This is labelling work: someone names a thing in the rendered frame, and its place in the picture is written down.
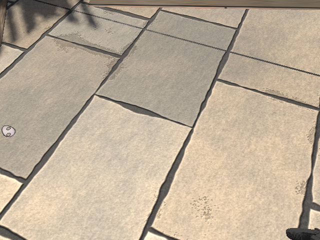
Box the robot right hand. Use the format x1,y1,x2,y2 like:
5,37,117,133
286,228,320,240

